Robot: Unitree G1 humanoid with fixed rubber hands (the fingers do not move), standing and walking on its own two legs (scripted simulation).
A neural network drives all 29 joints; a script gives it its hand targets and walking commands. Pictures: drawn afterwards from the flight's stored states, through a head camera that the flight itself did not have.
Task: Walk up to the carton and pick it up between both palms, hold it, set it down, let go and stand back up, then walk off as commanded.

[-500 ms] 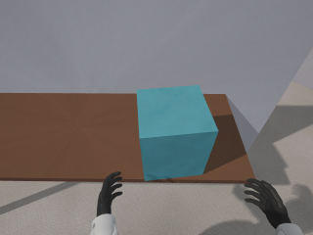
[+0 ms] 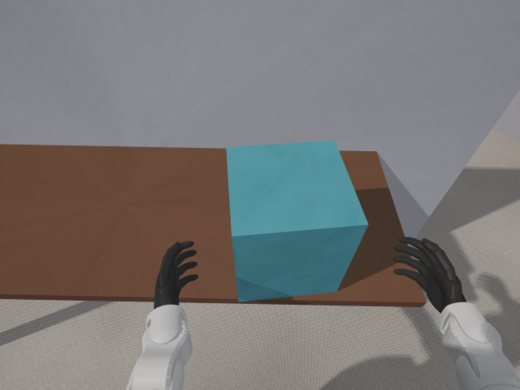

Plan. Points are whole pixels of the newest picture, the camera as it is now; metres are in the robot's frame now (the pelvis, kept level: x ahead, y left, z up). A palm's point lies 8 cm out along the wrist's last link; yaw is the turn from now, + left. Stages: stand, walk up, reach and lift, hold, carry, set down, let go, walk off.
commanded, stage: reach and lift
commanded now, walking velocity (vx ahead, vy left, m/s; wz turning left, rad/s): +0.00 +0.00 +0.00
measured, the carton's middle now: (284, 224) +0.43 +0.00 -0.05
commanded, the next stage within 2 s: none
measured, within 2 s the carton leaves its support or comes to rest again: neither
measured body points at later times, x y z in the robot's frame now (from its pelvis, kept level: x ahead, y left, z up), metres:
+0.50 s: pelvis -0.02 -0.01 +0.00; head +0.01 -0.01 +0.45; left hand +0.31 +0.17 +0.05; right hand +0.37 -0.23 +0.07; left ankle -0.05 +0.16 -0.75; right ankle +0.01 -0.12 -0.75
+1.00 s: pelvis -0.02 -0.01 +0.00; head +0.03 -0.02 +0.45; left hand +0.37 +0.20 +0.11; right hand +0.44 -0.19 +0.10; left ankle -0.05 +0.16 -0.75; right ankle +0.01 -0.12 -0.75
